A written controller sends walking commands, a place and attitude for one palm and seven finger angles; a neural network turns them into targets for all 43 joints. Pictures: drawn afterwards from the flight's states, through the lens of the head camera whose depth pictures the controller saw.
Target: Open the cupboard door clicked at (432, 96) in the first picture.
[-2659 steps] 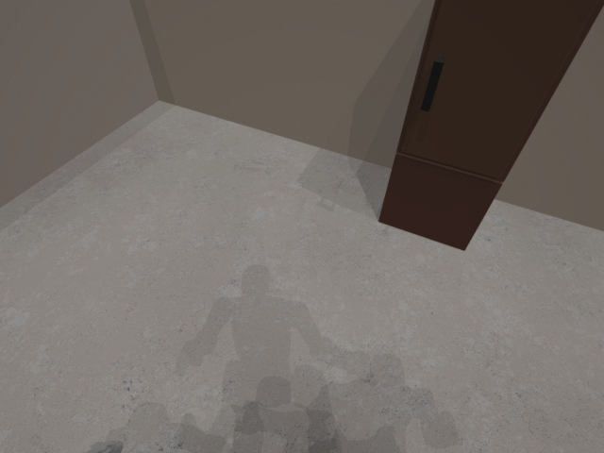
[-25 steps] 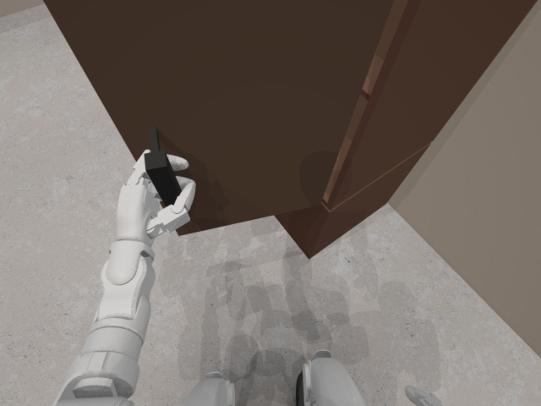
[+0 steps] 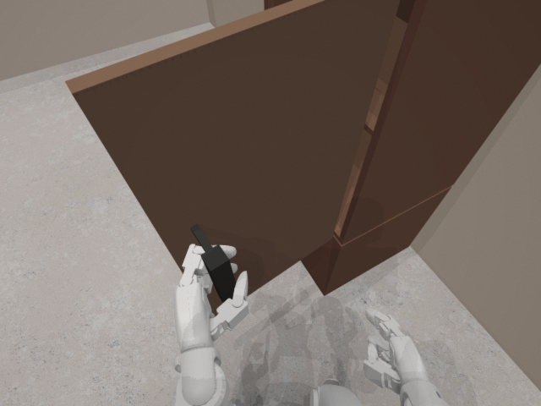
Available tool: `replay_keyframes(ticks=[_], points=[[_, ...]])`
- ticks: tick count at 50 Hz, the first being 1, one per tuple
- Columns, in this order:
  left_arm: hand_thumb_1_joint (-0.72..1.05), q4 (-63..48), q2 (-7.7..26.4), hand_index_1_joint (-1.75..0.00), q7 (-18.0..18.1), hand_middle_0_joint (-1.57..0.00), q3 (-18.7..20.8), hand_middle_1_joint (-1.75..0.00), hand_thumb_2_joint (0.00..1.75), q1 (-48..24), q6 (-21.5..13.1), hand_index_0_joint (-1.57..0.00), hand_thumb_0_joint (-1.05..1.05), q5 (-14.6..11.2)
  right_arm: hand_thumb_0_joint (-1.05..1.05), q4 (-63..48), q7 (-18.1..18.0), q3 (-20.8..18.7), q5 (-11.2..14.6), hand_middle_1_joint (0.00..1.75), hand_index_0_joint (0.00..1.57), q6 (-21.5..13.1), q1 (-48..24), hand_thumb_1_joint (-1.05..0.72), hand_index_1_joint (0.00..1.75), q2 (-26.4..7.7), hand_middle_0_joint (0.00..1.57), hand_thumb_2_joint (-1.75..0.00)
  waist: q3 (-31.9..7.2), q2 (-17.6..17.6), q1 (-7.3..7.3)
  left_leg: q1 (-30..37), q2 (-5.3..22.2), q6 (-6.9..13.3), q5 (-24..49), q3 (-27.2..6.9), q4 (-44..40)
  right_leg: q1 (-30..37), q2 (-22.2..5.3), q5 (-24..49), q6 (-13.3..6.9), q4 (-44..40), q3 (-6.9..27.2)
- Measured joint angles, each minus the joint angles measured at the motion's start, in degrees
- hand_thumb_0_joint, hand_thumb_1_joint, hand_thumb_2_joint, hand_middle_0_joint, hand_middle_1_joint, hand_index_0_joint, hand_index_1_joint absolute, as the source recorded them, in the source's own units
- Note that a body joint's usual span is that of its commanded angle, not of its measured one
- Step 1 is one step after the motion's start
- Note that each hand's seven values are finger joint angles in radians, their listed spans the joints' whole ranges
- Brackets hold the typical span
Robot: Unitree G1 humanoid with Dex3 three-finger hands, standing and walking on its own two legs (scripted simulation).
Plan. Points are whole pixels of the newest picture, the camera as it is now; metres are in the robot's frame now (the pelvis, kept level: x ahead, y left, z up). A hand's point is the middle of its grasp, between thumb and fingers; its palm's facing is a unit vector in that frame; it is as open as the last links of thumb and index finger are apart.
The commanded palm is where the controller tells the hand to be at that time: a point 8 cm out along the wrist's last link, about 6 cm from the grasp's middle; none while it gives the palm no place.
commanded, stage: pull the door open along its arc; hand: left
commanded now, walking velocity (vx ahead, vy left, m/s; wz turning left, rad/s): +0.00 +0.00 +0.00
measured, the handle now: (215, 267) +0.31 +0.10 +0.02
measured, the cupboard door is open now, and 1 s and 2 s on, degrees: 96 96 100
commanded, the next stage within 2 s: open thumb and fingers to let go in 0.12 s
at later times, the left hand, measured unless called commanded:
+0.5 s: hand (244, 303) +0.26 +0.05 +0.02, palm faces +0.33 -0.94 -0.05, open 7.9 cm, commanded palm +0.21 +0.09 +0.03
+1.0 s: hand (239, 296) +0.27 +0.06 +0.02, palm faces +0.23 -0.97 -0.04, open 15.0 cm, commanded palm +0.22 +0.09 +0.03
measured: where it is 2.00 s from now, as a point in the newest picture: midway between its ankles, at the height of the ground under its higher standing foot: outside the picture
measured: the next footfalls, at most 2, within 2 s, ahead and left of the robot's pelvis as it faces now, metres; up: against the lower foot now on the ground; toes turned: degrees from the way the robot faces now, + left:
none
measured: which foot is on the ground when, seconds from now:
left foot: down 0.00-1.00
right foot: down 0.00-1.00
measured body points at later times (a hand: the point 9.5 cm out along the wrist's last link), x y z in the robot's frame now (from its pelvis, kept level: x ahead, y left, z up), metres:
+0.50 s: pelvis -0.03 -0.02 -0.01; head +0.05 -0.05 +0.43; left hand +0.24 +0.10 +0.03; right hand +0.14 -0.24 -0.13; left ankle -0.05 +0.16 -0.66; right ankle +0.02 -0.09 -0.66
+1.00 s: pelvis -0.05 +0.03 -0.01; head +0.02 +0.02 +0.43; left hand +0.25 +0.11 +0.03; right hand +0.13 -0.19 -0.12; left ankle -0.05 +0.16 -0.66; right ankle +0.02 -0.09 -0.66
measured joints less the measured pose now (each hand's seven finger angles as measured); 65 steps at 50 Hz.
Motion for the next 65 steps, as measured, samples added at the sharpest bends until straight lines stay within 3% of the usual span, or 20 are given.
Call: replay_keyframes(ticks=[9,14,21,26,37,43,50,58,60,62,65], points=[[0.61,-6.3,1.4,-1.32,0.0,-0.26,-1.5,-1.23,0.68,6.6,0.5,-0.33,0.04,0.0,0.01,0.3,0.7,-1.2,-0.1,0.30,0.20,-2.9,2.6,-0.91,0.30,-2.4,0.20,-0.90,-0.2,0.7,-1.49,-1.0,-0.7,-0.8,-0.1,-3.2,1.1,-1.2,0.9,-0.8,-1.5,1.5,-0.5],[0.61,-3.9,0.4,-1.32,2.7,-0.28,0.2,-1.26,0.73,3.0,-1.1,-0.32,0.03,0.9,0.01,1.9,-0.8,-2.5,-0.4,0.30,0.20,-4.0,2.8,-0.91,0.30,-4.1,0.20,-0.90,0.1,1.0,-0.75,-3.0,-1.6,-0.5,-0.3,-4.5,3.0,-3.5,0.8,-1.0,-1.9,3.6,-0.4],[0.53,-0.4,-1.0,-1.32,3.3,-0.33,2.7,-1.28,0.74,-3.1,-1.0,-0.34,0.02,-0.6,0.01,3.6,-1.9,-3.2,-0.1,0.30,0.19,-3.8,2.9,-0.91,0.30,-4.7,0.20,-0.90,0.9,1.0,0.07,-4.7,-2.4,-0.9,0.2,-4.7,3.4,-5.4,0.2,0.0,-1.9,4.5,-0.2],[0.34,2.0,-1.1,-1.29,4.2,-0.32,2.5,-1.26,0.66,-5.9,-0.7,-0.34,0.02,-0.3,0.01,3.6,-2.1,-2.8,0.0,0.30,0.19,-4.0,3.0,-0.91,0.30,-4.4,0.20,-0.90,1.2,1.1,-0.02,-5.1,-2.7,-0.6,1.1,-4.5,3.4,-5.6,-0.1,1.2,-1.5,3.9,0.1],[-0.27,8.6,-1.7,-1.21,6.7,-0.30,1.6,-1.20,0.40,-12.6,0.3,-0.31,0.01,0.1,0.01,3.8,-2.1,-1.8,-0.1,0.30,0.20,-4.0,2.5,-0.91,0.30,-3.5,0.20,-0.90,1.1,0.8,-0.06,-5.5,-3.1,-0.3,1.7,-3.3,4.7,-5.5,-0.3,3.1,0.1,3.4,1.3],[-0.43,10.9,-1.8,-1.06,8.1,-0.27,0.3,-1.05,0.34,-14.9,0.6,-0.28,0.00,0.8,0.01,3.9,-1.6,-1.4,-0.3,0.30,0.20,-3.7,2.4,-0.91,0.30,-3.3,0.20,-0.90,1.0,0.6,0.07,-5.6,-3.4,0.8,1.6,-2.7,5.3,-5.2,-0.5,3.6,1.1,3.0,2.0],[-0.49,12.1,-1.7,-0.77,8.5,-0.24,-1.8,-0.77,0.31,-16.5,1.2,-0.24,-0.01,1.1,0.01,4.2,-0.8,-1.1,-0.4,0.30,0.20,-3.0,1.9,-0.91,0.30,-3.0,0.20,-0.90,1.1,0.4,0.36,-5.8,-3.6,1.7,1.3,-2.1,5.8,-5.1,-0.7,3.9,2.1,2.7,2.6],[-0.50,11.2,-1.4,-0.62,8.0,-0.33,-3.4,-0.55,0.31,-16.3,2.1,-0.31,-0.01,0.4,0.01,4.4,0.0,-1.0,-0.3,0.30,0.20,-2.1,1.2,-0.91,0.30,-2.6,0.20,-0.90,1.2,0.6,0.97,-5.6,-3.8,2.3,1.0,-1.8,6.1,-4.8,-0.8,3.9,2.6,2.5,2.9],[-0.50,9.5,-0.7,-0.59,3.8,-0.33,-3.1,-0.51,0.31,-14.8,1.7,-0.29,-0.01,1.2,0.01,3.5,0.2,-0.9,0.0,0.30,0.20,-2.1,1.5,-0.91,0.30,-2.7,0.20,-0.90,1.6,0.7,0.80,-5.7,-4.1,2.4,0.9,-2.0,6.3,-4.8,-1.1,3.7,2.7,2.7,2.7],[-0.50,7.3,1.4,-0.53,-4.7,-0.30,-3.0,-0.47,0.31,-12.8,0.3,-0.24,-0.01,0.9,0.01,2.0,0.0,-1.0,0.5,0.30,0.20,-2.3,2.7,-0.91,0.30,-3.1,0.20,-0.90,1.8,0.7,0.87,-5.9,-4.4,2.6,0.8,-2.3,6.7,-4.8,-1.4,3.4,2.8,3.1,2.5],[-0.50,4.1,4.9,-0.45,-16.4,-0.25,-3.9,-0.40,0.31,-10.4,-0.9,-0.18,-0.01,-2.2,0.01,0.1,-0.7,-0.9,1.9,0.30,0.20,-2.5,4.1,-0.91,0.30,-3.9,0.20,-0.90,2.4,1.1,0.85,-5.8,-4.6,2.7,0.3,-2.4,7.4,-4.6,-1.6,2.9,3.0,3.8,2.4]])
